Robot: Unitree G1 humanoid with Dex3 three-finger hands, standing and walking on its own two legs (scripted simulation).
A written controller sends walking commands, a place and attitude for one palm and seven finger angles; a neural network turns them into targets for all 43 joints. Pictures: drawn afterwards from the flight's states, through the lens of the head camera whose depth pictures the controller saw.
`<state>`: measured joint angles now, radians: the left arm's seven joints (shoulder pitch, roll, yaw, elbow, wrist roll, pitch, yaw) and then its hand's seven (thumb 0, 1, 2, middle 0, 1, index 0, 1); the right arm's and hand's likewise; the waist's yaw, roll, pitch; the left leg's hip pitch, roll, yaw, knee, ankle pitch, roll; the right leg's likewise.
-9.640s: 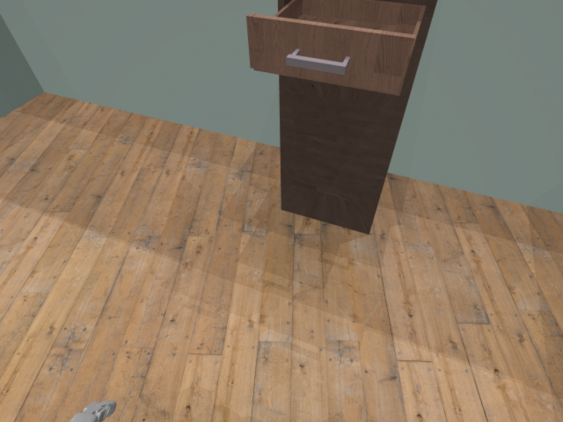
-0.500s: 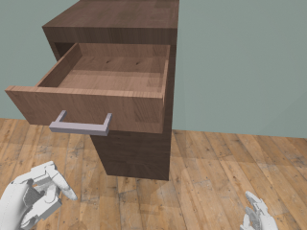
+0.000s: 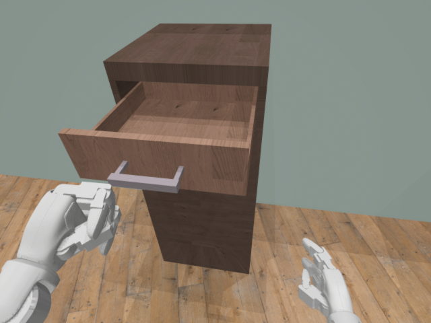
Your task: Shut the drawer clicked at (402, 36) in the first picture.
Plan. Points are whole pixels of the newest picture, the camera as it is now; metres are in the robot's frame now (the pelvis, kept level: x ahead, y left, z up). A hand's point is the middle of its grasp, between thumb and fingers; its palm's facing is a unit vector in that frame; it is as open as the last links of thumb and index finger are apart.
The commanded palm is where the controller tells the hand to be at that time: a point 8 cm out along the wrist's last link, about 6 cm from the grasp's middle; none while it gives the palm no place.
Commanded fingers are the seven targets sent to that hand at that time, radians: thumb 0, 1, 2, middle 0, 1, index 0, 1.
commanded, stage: raise the hand and make a fist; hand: left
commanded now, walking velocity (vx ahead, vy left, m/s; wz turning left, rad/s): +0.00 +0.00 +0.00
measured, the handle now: (147, 175) +0.34 +0.20 +0.13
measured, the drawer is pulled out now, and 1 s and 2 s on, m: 0.26 0.26 0.26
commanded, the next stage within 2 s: bring the fist close to the handle in 0.40 s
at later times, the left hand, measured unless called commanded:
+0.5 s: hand (105, 210) +0.17 +0.17 +0.23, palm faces +0.09 -0.97 -0.23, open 3.3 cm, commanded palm +0.11 +0.21 +0.23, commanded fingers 0.00 0.90 0.90 -1.40 -1.60 -1.40 -1.60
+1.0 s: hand (131, 222) +0.20 +0.17 +0.17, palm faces +0.02 -1.00 -0.09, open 3.3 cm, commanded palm +0.17 +0.21 +0.18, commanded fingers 0.00 0.90 0.90 -1.40 -1.60 -1.40 -1.60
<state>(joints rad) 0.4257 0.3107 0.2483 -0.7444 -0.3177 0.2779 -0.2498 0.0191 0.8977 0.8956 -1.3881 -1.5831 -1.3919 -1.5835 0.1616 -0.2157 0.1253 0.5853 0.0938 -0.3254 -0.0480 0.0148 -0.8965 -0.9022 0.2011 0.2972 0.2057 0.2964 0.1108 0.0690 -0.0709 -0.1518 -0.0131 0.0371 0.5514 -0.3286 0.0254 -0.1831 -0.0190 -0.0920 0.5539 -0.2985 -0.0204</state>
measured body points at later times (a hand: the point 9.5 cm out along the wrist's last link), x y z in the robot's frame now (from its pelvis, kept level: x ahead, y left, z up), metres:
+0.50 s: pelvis -0.01 -0.03 +0.00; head -0.07 -0.07 +0.44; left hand +0.16 +0.22 +0.25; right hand +0.21 -0.25 -0.05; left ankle -0.01 +0.10 -0.73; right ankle +0.01 -0.10 -0.73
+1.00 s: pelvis +0.01 -0.02 +0.00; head -0.03 -0.05 +0.45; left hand +0.20 +0.22 +0.17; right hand +0.21 -0.23 -0.06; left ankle -0.01 +0.10 -0.73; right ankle +0.01 -0.10 -0.73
